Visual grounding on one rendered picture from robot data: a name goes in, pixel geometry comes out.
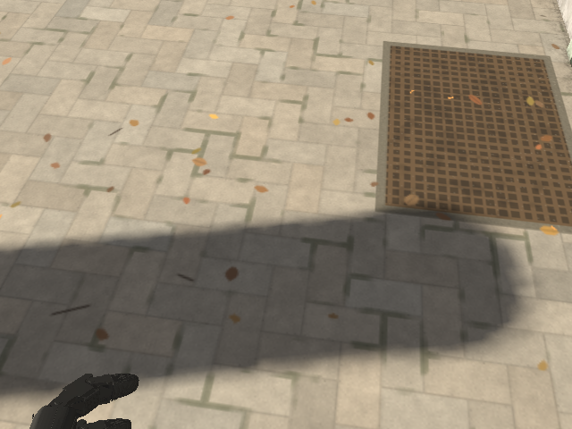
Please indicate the left robot hand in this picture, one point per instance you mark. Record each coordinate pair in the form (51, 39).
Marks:
(80, 397)

